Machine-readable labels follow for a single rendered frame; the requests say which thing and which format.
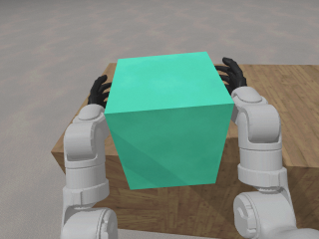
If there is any robot left hand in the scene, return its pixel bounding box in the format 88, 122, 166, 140
87, 75, 112, 109

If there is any robot right hand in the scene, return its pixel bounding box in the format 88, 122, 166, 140
214, 57, 247, 95

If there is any carton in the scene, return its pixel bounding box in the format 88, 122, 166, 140
104, 51, 234, 190

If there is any left robot forearm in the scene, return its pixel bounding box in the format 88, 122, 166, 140
60, 104, 110, 239

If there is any pedestal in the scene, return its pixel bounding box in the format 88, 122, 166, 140
51, 63, 319, 239

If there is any robot right upper arm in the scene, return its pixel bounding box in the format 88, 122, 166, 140
233, 190, 319, 239

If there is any right robot forearm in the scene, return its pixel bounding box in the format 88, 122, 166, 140
230, 86, 296, 224

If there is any robot left upper arm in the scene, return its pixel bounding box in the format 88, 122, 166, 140
61, 207, 119, 239

